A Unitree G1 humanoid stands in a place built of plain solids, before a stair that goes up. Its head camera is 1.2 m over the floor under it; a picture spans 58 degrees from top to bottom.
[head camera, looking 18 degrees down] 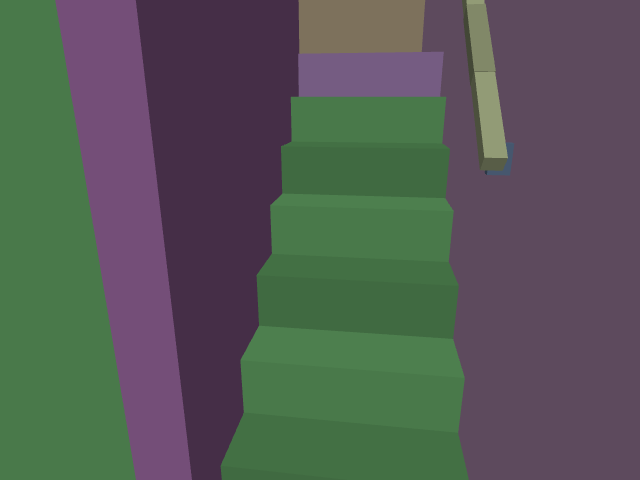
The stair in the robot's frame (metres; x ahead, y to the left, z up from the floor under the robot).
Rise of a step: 0.20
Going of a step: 0.22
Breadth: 0.70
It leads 8 degrees to the right of straight ahead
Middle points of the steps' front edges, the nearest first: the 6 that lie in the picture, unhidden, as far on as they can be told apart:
1.16 -0.09 0.40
1.38 -0.12 0.61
1.60 -0.15 0.81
1.82 -0.18 1.01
2.05 -0.21 1.21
2.27 -0.24 1.41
